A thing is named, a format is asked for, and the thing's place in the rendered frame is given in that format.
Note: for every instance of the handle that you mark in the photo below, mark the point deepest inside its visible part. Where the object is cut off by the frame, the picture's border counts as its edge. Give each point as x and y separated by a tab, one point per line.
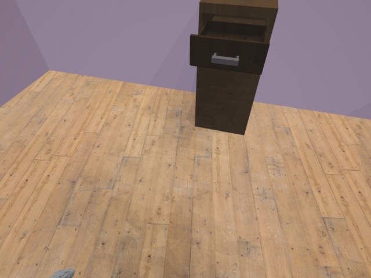
225	60

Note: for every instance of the cabinet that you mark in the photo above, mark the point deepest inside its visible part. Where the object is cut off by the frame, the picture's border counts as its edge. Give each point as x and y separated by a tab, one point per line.
224	99

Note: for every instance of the drawer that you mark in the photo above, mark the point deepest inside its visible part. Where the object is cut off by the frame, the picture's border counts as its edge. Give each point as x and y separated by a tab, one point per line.
248	41

